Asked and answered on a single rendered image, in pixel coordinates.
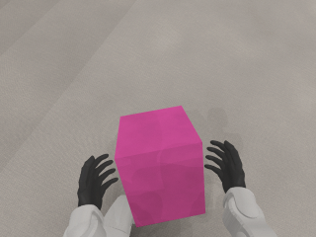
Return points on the carton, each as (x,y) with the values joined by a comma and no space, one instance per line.
(159,157)

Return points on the robot left thigh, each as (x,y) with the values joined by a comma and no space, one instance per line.
(118,219)

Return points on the right robot forearm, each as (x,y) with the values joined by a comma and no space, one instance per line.
(242,217)

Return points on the left robot hand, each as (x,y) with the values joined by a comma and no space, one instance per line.
(91,188)

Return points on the right robot hand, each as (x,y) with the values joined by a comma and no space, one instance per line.
(231,171)

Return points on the left robot forearm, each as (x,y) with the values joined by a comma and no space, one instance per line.
(86,221)

